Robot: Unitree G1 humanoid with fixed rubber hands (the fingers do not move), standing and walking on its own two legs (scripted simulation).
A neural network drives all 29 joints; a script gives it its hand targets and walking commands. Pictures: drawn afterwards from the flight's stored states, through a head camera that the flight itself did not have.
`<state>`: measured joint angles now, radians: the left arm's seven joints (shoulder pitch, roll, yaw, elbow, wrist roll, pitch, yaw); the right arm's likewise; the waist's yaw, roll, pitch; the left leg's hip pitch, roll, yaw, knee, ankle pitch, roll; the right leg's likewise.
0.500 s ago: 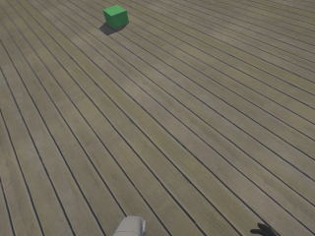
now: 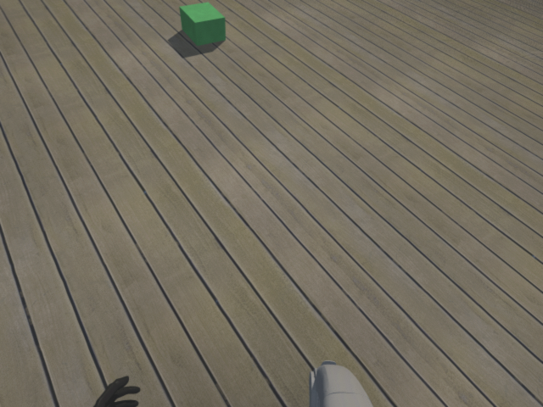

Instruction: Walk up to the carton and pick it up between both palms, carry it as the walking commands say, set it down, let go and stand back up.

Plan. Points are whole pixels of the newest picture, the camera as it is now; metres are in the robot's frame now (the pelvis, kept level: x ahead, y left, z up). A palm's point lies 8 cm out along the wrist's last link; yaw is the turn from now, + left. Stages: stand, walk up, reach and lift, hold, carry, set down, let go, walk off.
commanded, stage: walk up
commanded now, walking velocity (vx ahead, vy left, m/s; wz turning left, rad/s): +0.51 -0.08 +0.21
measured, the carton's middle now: (202, 23) +2.70 +0.32 -0.70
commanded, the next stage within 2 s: none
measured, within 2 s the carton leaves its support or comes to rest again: neither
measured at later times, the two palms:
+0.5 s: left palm (129, 330) +0.26 +0.22 -0.12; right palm (414, 305) +0.30 -0.30 -0.15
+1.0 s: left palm (120, 195) +0.57 +0.31 -0.14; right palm (351, 220) +0.48 -0.20 -0.12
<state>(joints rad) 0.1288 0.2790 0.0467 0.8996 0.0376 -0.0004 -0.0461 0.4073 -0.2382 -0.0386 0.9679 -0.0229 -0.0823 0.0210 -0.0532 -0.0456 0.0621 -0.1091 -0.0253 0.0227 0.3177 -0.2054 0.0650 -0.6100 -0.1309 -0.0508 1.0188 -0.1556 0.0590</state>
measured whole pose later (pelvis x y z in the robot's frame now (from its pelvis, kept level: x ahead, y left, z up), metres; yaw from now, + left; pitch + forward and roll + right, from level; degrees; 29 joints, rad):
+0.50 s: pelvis +0.27 -0.05 -0.01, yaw +3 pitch +1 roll +1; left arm 0.31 0.24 0.06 1.00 0.02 -0.07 0.00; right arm 0.30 -0.27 -0.06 0.96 -0.04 -0.02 0.04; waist 0.02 0.05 0.04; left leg -0.51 0.08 -0.01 1.14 -0.20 -0.03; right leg -0.22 -0.07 -0.11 0.43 -0.22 0.00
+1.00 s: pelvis +0.49 +0.05 +0.00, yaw +3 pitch +0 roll -1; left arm 0.18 0.28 0.05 0.95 0.03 -0.01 -0.04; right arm 0.36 -0.21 -0.04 1.01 -0.03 -0.09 0.02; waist -0.05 -0.06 0.04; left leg -0.15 0.06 0.12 0.35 -0.19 0.01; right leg -0.54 -0.12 -0.08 1.04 -0.21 0.04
